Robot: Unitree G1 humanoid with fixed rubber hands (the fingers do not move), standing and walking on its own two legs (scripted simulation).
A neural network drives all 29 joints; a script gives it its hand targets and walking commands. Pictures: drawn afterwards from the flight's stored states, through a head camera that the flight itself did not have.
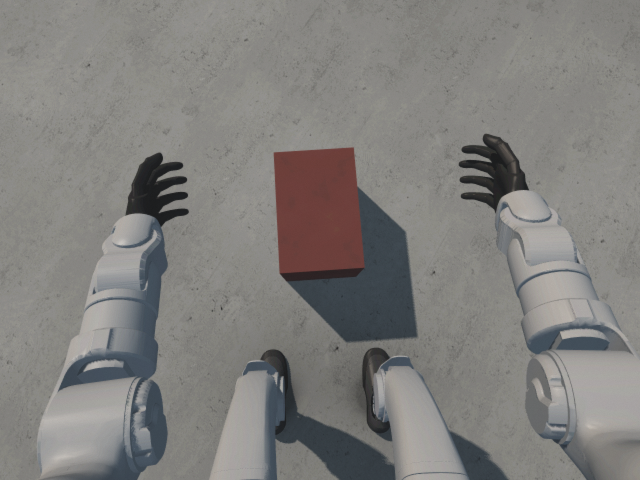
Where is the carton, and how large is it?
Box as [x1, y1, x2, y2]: [274, 147, 364, 280]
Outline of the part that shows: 353,147 274,152 279,271 280,274 286,280 355,276 364,267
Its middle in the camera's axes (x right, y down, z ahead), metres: +0.00 -0.06 +0.99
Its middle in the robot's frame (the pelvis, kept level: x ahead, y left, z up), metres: +0.55 +0.01 -0.59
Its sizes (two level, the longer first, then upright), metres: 0.289 0.191 0.198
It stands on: the floor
